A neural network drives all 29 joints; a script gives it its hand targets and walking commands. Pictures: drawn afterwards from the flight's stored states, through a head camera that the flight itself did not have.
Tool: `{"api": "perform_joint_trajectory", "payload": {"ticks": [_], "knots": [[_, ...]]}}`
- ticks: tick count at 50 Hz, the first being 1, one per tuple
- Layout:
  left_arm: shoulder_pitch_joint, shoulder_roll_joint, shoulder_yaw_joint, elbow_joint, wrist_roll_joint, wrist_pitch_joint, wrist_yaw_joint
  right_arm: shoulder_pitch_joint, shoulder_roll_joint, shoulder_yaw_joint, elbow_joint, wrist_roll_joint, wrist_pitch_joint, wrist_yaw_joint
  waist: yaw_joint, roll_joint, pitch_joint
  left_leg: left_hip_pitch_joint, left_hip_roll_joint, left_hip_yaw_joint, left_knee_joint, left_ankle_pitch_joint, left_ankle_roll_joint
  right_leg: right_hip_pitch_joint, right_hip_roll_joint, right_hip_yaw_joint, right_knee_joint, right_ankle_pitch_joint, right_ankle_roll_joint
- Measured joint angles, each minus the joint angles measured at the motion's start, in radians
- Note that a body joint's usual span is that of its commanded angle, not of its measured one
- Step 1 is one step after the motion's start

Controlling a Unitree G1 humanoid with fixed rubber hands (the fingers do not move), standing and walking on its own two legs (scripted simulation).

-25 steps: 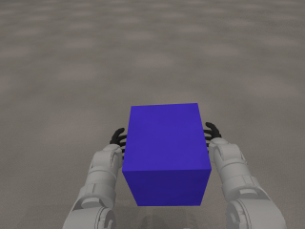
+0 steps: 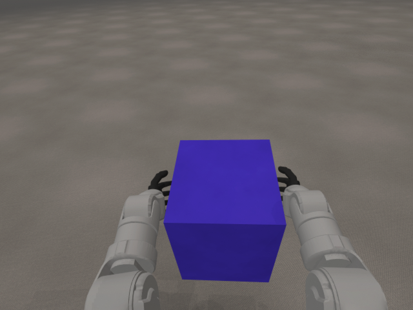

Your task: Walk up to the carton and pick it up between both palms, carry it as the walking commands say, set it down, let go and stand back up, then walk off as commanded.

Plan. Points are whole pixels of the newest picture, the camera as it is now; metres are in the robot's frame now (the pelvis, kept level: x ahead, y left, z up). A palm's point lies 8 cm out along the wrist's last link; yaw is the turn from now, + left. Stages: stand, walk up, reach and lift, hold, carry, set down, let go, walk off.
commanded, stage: reach and lift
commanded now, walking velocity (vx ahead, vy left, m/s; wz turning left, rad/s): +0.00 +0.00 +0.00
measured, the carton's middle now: (224, 211) +0.34 -0.02 +0.02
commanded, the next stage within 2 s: hold in 0.98 s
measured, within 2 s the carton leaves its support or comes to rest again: neither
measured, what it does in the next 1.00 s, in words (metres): stands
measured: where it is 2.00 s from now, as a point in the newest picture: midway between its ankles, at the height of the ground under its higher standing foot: outside the picture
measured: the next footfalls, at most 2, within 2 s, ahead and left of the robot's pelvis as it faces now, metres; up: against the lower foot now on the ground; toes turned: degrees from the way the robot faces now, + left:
none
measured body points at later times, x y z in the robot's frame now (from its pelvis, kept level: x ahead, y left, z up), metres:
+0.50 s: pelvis +0.02 +0.00 +0.01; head -0.05 -0.01 +0.45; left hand +0.35 +0.13 +0.07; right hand +0.35 -0.16 +0.07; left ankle +0.05 +0.13 -0.68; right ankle +0.11 -0.09 -0.68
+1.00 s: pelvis +0.02 +0.00 +0.01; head -0.07 +0.00 +0.45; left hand +0.33 +0.14 +0.07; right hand +0.33 -0.16 +0.07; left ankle +0.05 +0.13 -0.68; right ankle +0.11 -0.09 -0.68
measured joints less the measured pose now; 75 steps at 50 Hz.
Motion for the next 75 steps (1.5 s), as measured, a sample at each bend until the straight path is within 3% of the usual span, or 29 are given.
{"api": "perform_joint_trajectory", "payload": {"ticks": [10, 31, 75], "knots": [[-0.004, 0.0, 0.0, 0.0, 0.0, -0.014, -0.006, -0.01, -0.004, 0.0, -0.012, 0.0, 0.005, -0.001, 0.0, 0.001, -0.022, 0.0, 0.0, -0.001, -0.024, 0.002, 0.0, -0.006, 0.0, 0.0, -0.01, -0.006, -0.001], [0.076, -0.006, -0.051, -0.076, 0.0, 0.022, -0.029, 0.123, 0.035, 0.0, -0.18, 0.0, 0.069, -0.015, 0.0, 0.001, -0.051, 0.024, 0.001, -0.003, -0.067, 0.01, 0.0, 0.024, 0.0, 0.0, -0.061, 0.002, -0.002], [0.155, -0.019, -0.083, -0.117, 0.0, 0.01, -0.027, 0.178, 0.047, 0.0, -0.205, 0.0, 0.058, -0.012, 0.0, 0.001, -0.061, 0.05, 0.006, -0.004, -0.072, 0.021, 0.0, 0.051, 0.006, 0.0, -0.07, 0.018, -0.002]]}}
